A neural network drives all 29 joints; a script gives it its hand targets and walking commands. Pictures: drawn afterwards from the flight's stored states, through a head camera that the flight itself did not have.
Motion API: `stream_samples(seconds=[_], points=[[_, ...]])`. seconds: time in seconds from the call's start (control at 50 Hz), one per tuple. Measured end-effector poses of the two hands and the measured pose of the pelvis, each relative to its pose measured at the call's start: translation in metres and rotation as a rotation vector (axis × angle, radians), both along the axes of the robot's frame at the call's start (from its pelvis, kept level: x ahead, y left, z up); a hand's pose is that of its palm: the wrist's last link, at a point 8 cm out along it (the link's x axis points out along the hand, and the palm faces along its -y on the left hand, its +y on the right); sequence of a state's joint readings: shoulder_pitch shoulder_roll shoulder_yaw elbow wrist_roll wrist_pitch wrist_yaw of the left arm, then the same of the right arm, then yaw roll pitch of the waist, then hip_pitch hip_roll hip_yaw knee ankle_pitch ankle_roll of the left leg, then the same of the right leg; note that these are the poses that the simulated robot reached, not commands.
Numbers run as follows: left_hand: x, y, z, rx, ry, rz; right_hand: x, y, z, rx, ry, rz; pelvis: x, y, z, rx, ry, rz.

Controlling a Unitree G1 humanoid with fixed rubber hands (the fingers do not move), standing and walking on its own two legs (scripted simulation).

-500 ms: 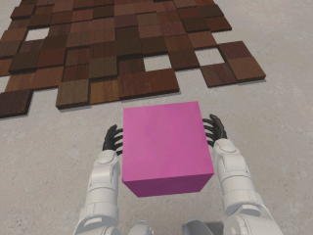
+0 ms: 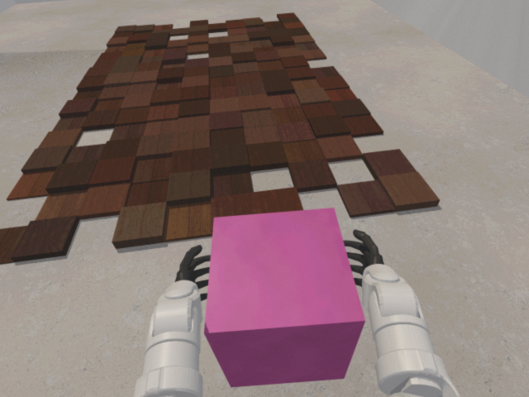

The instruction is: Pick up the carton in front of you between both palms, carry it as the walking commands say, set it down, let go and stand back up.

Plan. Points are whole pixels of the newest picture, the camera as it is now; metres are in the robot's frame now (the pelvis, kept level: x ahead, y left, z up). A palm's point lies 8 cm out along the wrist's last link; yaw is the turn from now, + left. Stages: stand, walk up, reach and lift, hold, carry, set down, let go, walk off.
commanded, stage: reach and lift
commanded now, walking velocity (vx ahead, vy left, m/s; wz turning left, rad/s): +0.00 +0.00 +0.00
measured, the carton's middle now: (280, 300) +0.31 +0.00 -0.05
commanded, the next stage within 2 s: hold in 0.82 s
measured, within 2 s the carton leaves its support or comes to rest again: neither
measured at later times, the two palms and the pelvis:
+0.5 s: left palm (186, 282) +0.30 +0.15 +0.03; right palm (372, 266) +0.31 -0.15 +0.04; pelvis +0.01 +0.00 +0.01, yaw +0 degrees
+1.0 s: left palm (184, 277) +0.30 +0.15 +0.05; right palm (378, 260) +0.30 -0.15 +0.06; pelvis +0.02 +0.00 +0.01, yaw +0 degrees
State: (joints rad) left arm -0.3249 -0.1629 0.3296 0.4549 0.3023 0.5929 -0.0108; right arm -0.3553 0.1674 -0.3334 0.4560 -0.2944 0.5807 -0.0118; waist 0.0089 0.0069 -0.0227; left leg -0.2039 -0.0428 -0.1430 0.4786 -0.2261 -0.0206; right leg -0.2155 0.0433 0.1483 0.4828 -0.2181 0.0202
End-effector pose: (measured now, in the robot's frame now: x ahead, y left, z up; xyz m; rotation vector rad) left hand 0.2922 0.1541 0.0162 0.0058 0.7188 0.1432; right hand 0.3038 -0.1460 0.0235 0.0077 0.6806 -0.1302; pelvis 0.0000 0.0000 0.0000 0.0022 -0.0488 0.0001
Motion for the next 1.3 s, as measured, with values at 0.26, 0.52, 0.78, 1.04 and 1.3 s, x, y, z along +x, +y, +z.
stream_samples(seconds=[0.26, 0.52, 0.78, 1.04, 1.3], points=[[0.006, 0.000, 0.007, 0.003, -0.014, -0.010, 0.004, 0.000, 0.009, -0.013, -0.015, 0.002, -0.001, 0.003, 0.002, 0.000, -0.007, -0.005], [0.008, 0.000, 0.011, 0.012, -0.011, -0.017, 0.006, 0.000, 0.013, -0.023, -0.012, 0.006, 0.009, 0.002, 0.006, -0.001, -0.015, -0.006], [0.010, -0.001, 0.019, 0.022, -0.015, -0.023, 0.008, -0.001, 0.021, -0.026, -0.017, 0.010, 0.015, 0.001, 0.007, -0.002, -0.026, -0.005], [0.001, -0.003, 0.035, 0.029, -0.034, -0.033, -0.002, -0.003, 0.037, -0.030, -0.038, 0.008, 0.015, 0.001, 0.009, -0.002, -0.057, -0.003], [-0.004, -0.003, 0.033, 0.015, -0.020, -0.025, -0.008, -0.003, 0.035, -0.019, -0.025, -0.003, 0.004, 0.002, 0.007, -0.001, -0.078, -0.006]])
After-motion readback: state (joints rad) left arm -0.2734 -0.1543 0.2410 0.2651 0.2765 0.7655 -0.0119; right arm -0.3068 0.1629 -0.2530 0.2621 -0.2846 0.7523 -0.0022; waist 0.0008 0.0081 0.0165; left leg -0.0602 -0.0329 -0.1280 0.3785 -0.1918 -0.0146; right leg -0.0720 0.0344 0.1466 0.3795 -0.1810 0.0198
